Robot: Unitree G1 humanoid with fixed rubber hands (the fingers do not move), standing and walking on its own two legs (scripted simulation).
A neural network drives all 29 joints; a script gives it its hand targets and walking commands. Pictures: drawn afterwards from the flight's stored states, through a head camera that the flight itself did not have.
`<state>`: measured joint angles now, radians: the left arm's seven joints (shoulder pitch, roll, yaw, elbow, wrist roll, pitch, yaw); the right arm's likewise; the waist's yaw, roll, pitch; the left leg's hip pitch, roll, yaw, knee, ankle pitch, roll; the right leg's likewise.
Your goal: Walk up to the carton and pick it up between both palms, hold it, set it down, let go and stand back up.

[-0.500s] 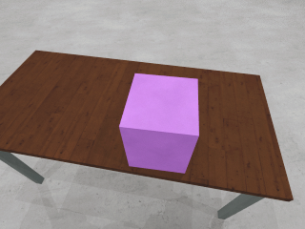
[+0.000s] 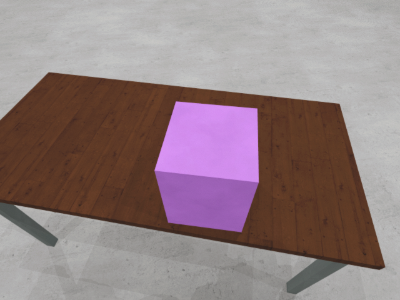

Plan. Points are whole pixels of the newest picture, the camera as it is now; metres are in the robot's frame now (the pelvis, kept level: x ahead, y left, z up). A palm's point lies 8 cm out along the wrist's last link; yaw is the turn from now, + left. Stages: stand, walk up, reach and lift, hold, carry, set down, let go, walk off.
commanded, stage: stand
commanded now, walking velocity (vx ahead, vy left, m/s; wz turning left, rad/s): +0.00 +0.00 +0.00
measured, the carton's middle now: (209, 169) +0.42 -0.01 -0.04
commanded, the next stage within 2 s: none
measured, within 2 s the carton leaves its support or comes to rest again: neither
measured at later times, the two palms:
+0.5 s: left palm out of the picture -0.04 +0.19 -0.15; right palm out of the picture -0.05 -0.20 -0.15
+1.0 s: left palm out of the picture -0.04 +0.19 -0.15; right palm out of the picture -0.05 -0.20 -0.15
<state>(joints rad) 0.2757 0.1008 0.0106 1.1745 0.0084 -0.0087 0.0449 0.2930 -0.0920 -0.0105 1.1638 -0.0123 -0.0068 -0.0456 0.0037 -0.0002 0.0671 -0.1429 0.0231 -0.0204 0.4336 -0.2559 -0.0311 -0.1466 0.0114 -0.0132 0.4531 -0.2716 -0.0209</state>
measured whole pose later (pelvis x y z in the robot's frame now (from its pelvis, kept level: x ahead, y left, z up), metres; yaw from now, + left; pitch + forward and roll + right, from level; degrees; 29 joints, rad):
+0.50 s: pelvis -0.01 -0.01 +0.00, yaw +0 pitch -2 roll +0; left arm 0.29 0.09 0.01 1.16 0.01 -0.01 0.04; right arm 0.31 -0.09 0.00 1.17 -0.01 0.00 -0.04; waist 0.00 0.00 0.06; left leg -0.16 0.04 -0.03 0.42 -0.23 -0.04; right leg -0.16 0.03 -0.02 0.43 -0.24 -0.03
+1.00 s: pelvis -0.01 -0.01 +0.00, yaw +0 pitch -2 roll +0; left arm 0.31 0.09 0.00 1.15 0.01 -0.01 0.04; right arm 0.31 -0.08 0.00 1.18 -0.01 -0.01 -0.04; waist 0.00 0.01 0.06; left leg -0.16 0.04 -0.03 0.43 -0.24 -0.04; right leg -0.16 0.02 -0.02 0.43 -0.24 -0.03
